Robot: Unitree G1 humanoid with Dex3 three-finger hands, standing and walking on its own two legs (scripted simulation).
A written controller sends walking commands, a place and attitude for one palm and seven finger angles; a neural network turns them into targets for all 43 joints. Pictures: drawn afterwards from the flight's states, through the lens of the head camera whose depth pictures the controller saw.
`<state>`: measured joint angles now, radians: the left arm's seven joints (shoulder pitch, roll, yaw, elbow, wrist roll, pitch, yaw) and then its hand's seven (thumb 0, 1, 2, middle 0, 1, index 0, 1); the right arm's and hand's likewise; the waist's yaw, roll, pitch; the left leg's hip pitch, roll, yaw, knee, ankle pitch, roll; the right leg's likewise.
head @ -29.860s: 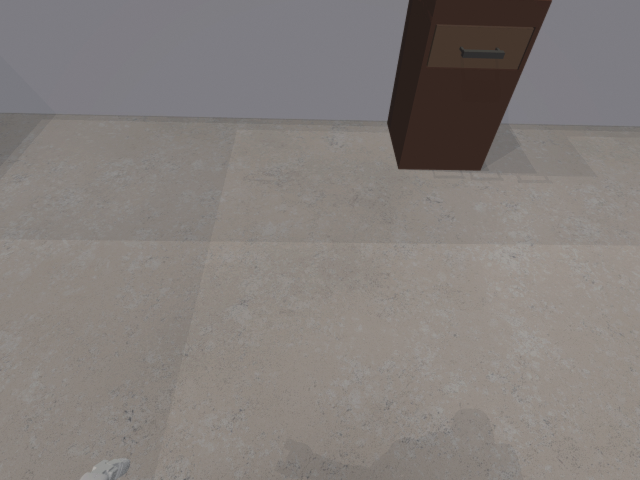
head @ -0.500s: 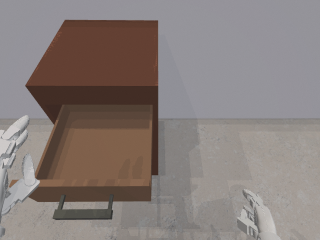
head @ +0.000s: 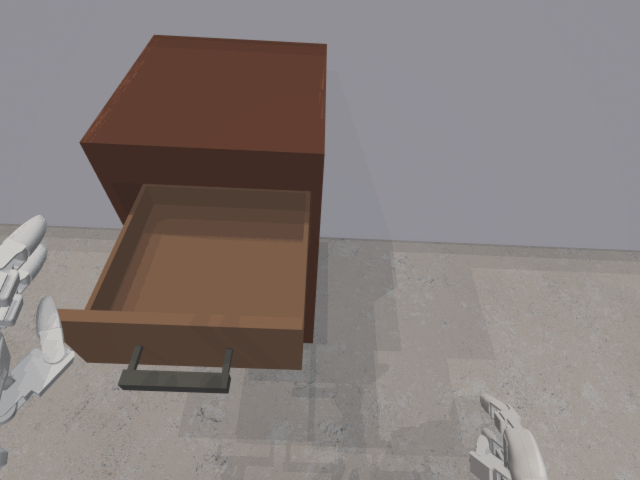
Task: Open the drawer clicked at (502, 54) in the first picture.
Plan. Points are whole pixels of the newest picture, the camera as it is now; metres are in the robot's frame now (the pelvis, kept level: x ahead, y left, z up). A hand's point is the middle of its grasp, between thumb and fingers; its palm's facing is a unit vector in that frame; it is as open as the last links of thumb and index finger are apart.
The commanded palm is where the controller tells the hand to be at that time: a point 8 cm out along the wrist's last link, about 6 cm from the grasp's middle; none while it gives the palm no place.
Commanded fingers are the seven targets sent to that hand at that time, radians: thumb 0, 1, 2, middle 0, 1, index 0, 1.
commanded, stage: step back with the hand held close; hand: left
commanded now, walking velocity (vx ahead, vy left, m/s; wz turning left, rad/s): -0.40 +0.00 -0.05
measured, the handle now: (179, 367) +0.30 +0.24 -0.15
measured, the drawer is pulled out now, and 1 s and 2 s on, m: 0.30 0.30 0.30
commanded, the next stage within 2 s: stop stepping back and stand still in 0.42 s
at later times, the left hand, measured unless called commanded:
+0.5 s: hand out of the picture +0.08 +0.20 +0.15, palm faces +0.27 -0.84 -0.48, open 7.4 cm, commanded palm +0.00 +0.26 +0.18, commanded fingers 0.00 0.90 0.90 -0.20 -0.30 -0.20 -0.30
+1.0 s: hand out of the picture -0.03 +0.17 +0.15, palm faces +0.31 -0.84 -0.44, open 7.4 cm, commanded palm -0.09 +0.22 +0.18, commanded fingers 0.00 0.90 0.90 -0.20 -0.30 -0.20 -0.30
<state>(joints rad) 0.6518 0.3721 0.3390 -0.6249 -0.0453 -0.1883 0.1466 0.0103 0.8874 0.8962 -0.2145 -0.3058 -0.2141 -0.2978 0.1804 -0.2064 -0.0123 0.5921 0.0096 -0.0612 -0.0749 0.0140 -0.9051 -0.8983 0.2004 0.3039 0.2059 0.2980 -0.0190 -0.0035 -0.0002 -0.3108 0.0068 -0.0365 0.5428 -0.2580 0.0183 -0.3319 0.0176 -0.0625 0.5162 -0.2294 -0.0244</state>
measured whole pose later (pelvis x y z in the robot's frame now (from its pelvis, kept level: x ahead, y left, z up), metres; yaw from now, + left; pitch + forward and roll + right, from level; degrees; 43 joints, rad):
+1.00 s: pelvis -0.22 -0.06 +0.00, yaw -1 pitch +1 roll +1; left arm 0.67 0.37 0.34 -0.59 -0.02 -0.18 0.16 0.01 0.89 0.90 -0.21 -0.31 -0.21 -0.30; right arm 0.26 -0.22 -0.03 0.63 0.00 -0.12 -0.07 0.02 -0.91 -0.90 0.20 0.30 0.20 0.30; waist -0.04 -0.06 -0.01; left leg -0.21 -0.01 0.04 0.47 -0.28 0.03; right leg -0.37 -0.01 -0.08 0.59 -0.29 -0.03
